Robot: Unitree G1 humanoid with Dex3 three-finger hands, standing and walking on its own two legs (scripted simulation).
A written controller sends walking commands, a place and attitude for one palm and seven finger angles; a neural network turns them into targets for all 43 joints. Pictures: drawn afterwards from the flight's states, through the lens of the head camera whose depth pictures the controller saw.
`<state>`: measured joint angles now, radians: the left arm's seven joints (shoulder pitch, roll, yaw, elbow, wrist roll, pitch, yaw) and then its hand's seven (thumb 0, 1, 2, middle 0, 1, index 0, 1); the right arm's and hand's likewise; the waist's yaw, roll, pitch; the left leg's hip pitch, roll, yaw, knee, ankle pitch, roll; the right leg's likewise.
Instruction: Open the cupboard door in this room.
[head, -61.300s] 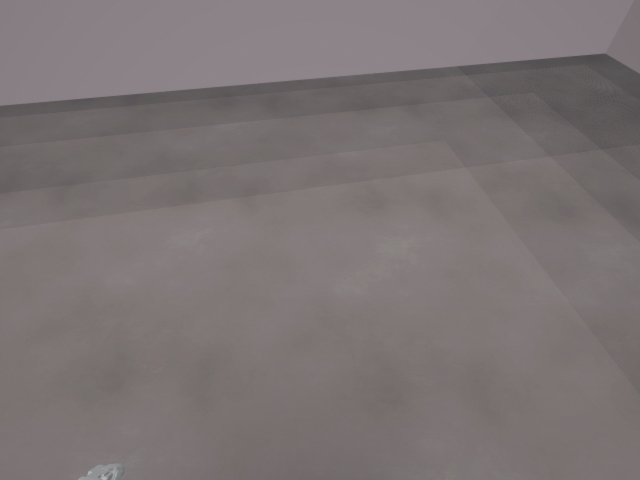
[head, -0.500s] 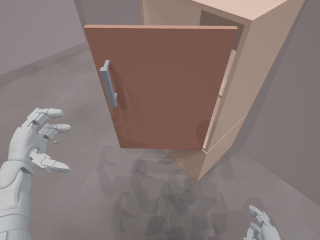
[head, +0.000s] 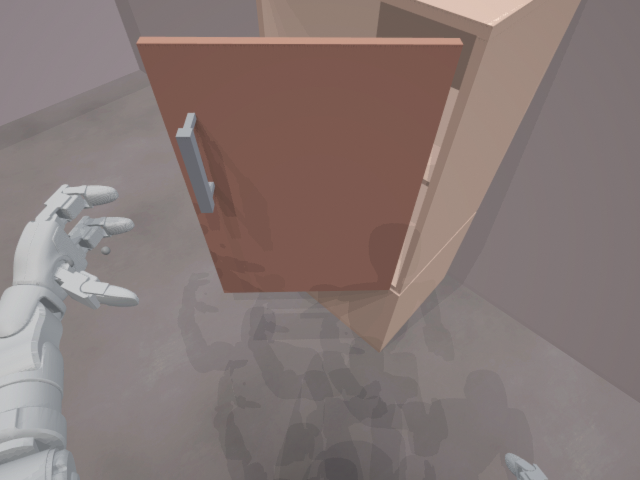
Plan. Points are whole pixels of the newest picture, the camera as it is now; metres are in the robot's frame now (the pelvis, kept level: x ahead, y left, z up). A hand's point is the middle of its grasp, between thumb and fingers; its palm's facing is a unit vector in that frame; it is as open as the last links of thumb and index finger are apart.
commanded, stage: move the hooked fingers beside the handle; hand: left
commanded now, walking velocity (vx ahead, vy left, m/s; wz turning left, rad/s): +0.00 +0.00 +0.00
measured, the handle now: (199, 165) +0.53 +0.20 +0.08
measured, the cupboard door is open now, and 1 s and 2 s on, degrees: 45 45 45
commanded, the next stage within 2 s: slide the fingers in behind the handle in 1.74 s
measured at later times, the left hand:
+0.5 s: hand (122, 214) +0.42 +0.27 +0.09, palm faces +0.07 -1.00 +0.00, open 14.0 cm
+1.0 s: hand (141, 178) +0.49 +0.27 +0.09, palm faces +0.04 -1.00 +0.00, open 14.0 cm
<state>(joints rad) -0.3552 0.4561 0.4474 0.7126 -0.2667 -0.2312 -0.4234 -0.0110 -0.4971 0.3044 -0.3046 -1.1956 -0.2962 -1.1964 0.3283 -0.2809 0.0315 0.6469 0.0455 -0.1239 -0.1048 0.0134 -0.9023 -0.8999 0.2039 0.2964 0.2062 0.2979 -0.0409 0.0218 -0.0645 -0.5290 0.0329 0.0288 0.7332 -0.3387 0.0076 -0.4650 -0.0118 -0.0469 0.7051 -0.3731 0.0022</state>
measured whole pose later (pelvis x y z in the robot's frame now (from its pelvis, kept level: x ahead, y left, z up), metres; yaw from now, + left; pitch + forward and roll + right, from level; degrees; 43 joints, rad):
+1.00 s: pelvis +0.00 +0.01 -0.02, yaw -2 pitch +18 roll -3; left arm -0.89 0.70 0.49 1.22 -0.12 -0.30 -0.41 -0.01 -0.50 0.30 -0.30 -1.20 -0.30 -1.20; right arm 0.41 -0.29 0.04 0.64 0.01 0.03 -0.07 0.01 -0.90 -0.90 0.20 0.30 0.21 0.30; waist -0.16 0.01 -0.08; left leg -0.81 0.06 0.03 0.89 -0.39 0.02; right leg -0.73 0.01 -0.04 0.82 -0.39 0.01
